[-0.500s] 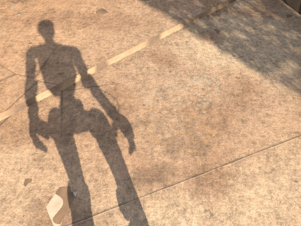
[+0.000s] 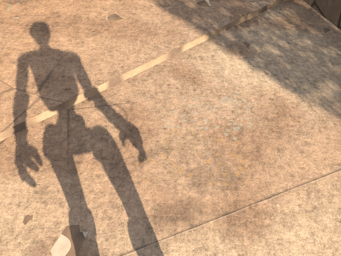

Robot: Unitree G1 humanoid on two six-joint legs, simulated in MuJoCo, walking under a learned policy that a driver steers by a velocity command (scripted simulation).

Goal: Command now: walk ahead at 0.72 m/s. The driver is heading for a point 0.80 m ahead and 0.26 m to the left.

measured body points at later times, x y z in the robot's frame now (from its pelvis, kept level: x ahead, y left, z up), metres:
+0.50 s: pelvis +0.33 -0.01 -0.02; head +0.38 -0.01 +0.43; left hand +0.52 +0.23 -0.12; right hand +0.26 -0.26 -0.16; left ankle +0.06 +0.11 -0.64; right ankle +0.44 -0.08 -0.73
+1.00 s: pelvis +0.78 +0.06 -0.03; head +0.80 +0.06 +0.42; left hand +0.74 +0.32 -0.15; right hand +0.97 -0.16 -0.15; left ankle +0.84 +0.08 -0.73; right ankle +0.65 -0.13 -0.57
